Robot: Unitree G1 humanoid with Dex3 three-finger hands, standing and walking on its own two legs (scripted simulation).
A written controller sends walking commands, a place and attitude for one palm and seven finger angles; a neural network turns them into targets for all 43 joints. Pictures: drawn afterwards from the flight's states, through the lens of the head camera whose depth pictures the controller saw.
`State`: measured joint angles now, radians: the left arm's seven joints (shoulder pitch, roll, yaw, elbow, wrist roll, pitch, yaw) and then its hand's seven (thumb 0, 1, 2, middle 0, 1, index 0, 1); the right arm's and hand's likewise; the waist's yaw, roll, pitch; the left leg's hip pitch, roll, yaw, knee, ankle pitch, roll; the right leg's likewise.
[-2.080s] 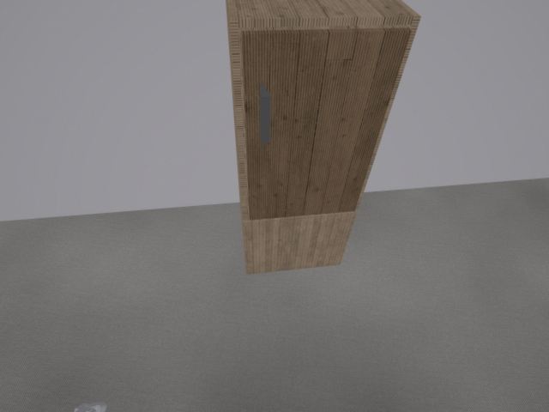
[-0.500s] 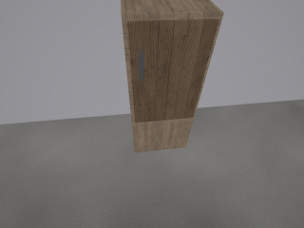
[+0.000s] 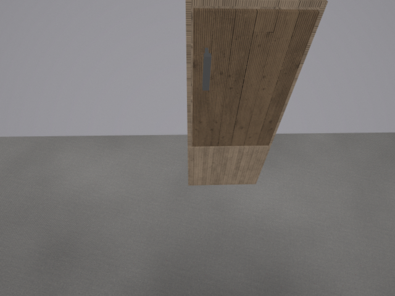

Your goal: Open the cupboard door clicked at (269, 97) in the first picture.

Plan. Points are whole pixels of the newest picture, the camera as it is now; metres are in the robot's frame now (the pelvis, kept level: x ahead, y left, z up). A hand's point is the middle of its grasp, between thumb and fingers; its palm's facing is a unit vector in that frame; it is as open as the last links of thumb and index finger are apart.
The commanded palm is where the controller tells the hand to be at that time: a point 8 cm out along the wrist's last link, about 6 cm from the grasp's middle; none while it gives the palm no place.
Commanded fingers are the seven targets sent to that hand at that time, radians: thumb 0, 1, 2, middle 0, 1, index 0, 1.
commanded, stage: take the last steps up to it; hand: left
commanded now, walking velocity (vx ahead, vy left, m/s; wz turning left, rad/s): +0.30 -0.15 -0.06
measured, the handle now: (206, 69) +0.77 +0.02 +0.04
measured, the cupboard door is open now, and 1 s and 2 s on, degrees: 0 0 0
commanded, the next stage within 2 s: come to a stop and stand still in 0.70 s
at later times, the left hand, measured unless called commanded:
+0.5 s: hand out of the picture -0.03 +0.09 -0.16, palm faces +0.11 -0.98 -0.14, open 7.4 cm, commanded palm none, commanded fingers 0.00 0.90 0.90 -0.20 -0.30 -0.20 -0.30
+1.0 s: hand (163, 233) +0.30 +0.11 -0.17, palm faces +0.00 -0.98 -0.21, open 7.4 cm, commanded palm none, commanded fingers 0.00 0.90 0.90 -0.20 -0.30 -0.20 -0.30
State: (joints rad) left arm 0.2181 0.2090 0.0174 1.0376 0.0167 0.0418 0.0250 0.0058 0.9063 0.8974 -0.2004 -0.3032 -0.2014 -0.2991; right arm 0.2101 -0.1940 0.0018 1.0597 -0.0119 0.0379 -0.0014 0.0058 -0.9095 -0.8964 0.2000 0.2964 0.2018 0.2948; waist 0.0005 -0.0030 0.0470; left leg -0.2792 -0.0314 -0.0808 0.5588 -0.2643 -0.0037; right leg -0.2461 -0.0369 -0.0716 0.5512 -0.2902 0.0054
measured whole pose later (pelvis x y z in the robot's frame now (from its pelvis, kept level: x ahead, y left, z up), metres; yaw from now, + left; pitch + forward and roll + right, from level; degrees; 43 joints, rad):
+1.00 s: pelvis +0.22 -0.08 +0.00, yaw -2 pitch -1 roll +0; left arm 0.21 0.20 0.07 0.98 0.03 0.02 0.01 0.00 0.91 0.90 -0.19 -0.30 -0.19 -0.30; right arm 0.27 -0.17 -0.05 1.06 -0.02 -0.01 -0.03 -0.01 -0.93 -0.90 0.20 0.30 0.20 0.29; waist -0.02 -0.03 0.04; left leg -0.20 0.10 0.16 0.52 -0.29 -0.02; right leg -0.43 -0.11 -0.05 0.71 -0.22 0.03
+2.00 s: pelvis +0.17 -0.05 +0.01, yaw -2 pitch -2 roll +0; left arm 0.30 0.11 0.00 1.15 0.02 0.01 0.04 0.01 0.91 0.90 -0.20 -0.30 -0.20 -0.30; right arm 0.29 -0.12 0.00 1.16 0.00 0.01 -0.03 0.01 -0.92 -0.90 0.20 0.30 0.20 0.29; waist -0.01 -0.02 0.02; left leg -0.16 -0.03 0.09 0.38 -0.19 0.06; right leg -0.13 -0.02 -0.03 0.41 -0.24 0.00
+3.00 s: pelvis +0.18 -0.07 +0.01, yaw -2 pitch -1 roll +0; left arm 0.29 0.16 -0.01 1.07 0.02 -0.01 0.04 0.01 0.92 0.90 -0.20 -0.30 -0.20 -0.30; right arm 0.27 -0.16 0.02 1.09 -0.01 -0.02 -0.03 0.01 -0.92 -0.90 0.20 0.30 0.20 0.29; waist 0.00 -0.01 0.01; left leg -0.22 -0.01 0.08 0.47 -0.24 0.03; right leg -0.18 0.00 -0.04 0.49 -0.29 -0.02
